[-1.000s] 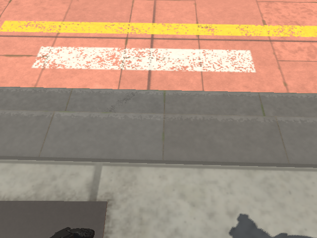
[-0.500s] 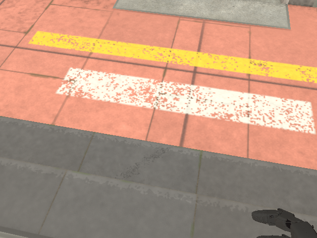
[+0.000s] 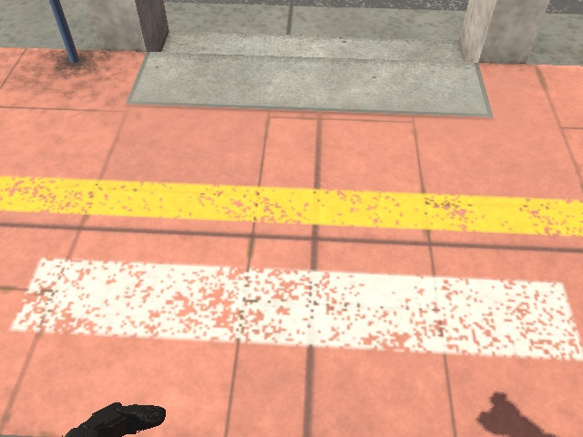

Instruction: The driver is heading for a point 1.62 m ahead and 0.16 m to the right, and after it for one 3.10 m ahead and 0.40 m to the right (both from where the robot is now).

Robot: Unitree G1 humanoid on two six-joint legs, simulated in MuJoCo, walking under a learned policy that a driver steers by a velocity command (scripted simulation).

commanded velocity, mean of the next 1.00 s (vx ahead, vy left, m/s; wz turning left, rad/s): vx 1.00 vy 0.00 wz -0.12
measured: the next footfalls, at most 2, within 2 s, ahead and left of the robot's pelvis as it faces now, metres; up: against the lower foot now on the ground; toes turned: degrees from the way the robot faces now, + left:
right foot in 0.02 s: +0.20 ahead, -0.12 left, +0.00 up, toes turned -1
left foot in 0.38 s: +0.44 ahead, +0.09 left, -0.13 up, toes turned +15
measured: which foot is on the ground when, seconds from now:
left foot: down 0.00-0.04, up 0.06-0.36, down 0.38-0.76, up 0.78-1.00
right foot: up 0.00-0.00, down 0.02-0.32, up 0.34-0.72, down 0.74-1.00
